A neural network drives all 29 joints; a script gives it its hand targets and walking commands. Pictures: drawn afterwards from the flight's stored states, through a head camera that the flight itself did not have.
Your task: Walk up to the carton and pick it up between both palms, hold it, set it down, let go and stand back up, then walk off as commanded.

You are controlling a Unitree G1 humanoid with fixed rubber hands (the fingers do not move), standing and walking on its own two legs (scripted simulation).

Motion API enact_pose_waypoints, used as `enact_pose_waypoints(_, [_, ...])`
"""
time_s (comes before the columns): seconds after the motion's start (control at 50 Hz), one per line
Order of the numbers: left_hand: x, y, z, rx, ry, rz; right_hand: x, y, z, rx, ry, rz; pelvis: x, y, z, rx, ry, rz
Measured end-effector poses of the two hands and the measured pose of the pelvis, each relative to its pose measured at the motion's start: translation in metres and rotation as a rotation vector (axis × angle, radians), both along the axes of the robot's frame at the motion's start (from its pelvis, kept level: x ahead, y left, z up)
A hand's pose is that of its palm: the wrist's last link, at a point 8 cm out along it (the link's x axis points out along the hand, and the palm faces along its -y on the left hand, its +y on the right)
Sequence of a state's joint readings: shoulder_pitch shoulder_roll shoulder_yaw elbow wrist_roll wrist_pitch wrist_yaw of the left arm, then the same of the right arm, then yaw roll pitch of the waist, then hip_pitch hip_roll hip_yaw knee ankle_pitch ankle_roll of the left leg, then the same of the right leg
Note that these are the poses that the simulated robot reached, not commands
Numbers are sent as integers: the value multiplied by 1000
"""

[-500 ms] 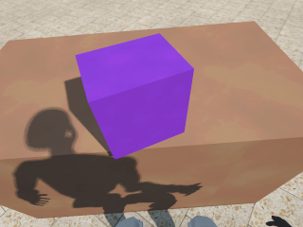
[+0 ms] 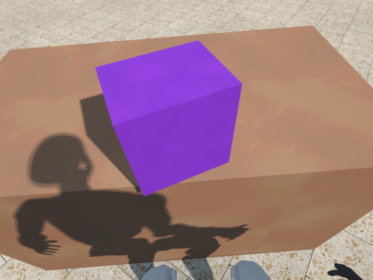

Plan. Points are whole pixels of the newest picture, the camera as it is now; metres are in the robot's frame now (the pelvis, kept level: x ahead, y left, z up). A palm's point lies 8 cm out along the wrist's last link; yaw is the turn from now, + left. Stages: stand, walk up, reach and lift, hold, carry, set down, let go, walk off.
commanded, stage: walk up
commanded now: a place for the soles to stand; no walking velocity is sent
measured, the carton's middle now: (170, 120) +0.40 +0.04 +0.14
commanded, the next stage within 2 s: none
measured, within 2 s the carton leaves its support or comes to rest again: neither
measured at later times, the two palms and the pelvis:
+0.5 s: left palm out of the picture +0.09 +0.34 -0.08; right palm out of the picture +0.10 -0.32 -0.09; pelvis +0.02 +0.00 +0.00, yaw -1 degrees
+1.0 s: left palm out of the picture +0.12 +0.35 -0.08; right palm out of the picture +0.12 -0.31 -0.09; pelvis +0.04 +0.01 +0.00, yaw -1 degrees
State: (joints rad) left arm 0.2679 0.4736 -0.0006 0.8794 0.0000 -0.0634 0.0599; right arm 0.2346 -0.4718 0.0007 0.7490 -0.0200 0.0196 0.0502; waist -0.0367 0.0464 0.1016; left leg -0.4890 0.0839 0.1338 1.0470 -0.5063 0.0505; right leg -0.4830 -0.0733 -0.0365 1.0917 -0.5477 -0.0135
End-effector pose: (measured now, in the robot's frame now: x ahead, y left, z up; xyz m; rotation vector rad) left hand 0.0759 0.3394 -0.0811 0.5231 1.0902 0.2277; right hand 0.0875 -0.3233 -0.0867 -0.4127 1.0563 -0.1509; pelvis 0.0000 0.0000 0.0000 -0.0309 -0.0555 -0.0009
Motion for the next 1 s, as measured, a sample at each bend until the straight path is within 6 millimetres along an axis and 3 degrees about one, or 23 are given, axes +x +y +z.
enact_pose_waypoints(0.22, [8, -14, 8, 17, 0, -10, 5, -13, -5, 20, 16, -11, 7, -15, 2, 17, 19, -5])
enact_pose_waypoints(0.42, [19, 4, 1, 3, -1, -9, 16, 4, -1, 3, -1, -6, 16, 5, -1, 4, 9, -8])
enact_pose_waypoints(0.66, [23, -8, 7, 18, 8, -13, 19, -8, -7, 20, 20, -16, 22, -9, 1, 19, 11, -11])
enact_pose_waypoints(0.86, [36, 14, 1, 9, 14, -13, 30, 11, -2, -2, 11, -10, 33, 14, 0, -1, 8, -14])
enact_pose_waypoints(1.0, [41, 11, 1, 10, 28, -14, 34, 9, -3, 2, 21, -11, 39, 11, 0, 3, 8, -16])
